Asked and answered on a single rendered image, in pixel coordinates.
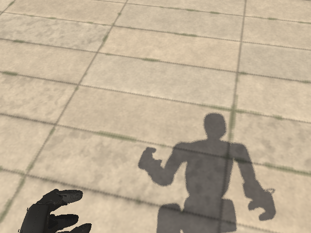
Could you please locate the robot left hand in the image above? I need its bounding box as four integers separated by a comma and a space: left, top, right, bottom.
18, 188, 92, 233

